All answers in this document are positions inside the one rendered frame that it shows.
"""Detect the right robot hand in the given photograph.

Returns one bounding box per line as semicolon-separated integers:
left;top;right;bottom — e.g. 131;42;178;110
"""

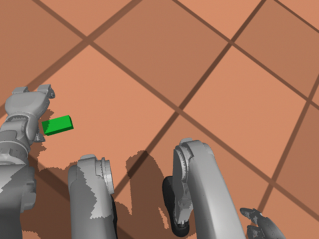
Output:
240;208;286;239

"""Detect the right robot foot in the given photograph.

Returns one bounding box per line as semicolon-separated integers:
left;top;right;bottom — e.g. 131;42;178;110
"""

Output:
162;176;189;237

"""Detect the left robot arm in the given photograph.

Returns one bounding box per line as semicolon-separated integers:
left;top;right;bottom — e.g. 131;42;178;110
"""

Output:
0;112;38;239

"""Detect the left robot hand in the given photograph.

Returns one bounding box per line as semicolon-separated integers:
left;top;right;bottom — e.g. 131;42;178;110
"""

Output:
4;84;55;142

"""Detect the small box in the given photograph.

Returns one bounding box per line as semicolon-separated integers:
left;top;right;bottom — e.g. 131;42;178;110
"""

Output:
42;115;74;136

